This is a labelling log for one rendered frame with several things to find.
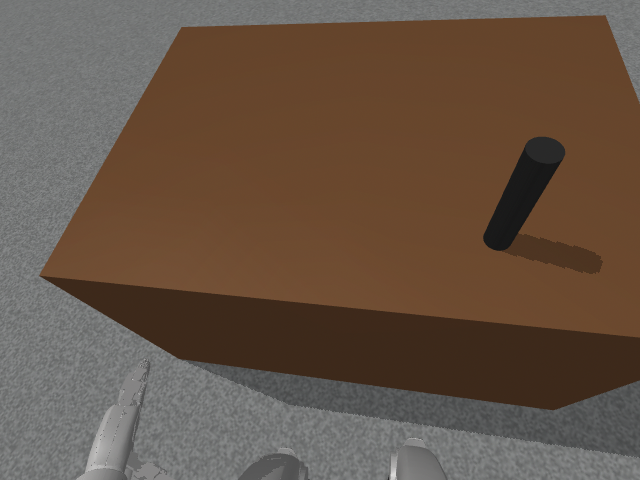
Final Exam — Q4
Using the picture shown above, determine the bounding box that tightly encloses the left robot hand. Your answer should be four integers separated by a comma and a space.
85, 358, 175, 480

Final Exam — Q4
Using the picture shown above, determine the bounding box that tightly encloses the can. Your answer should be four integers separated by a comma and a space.
483, 137, 565, 251

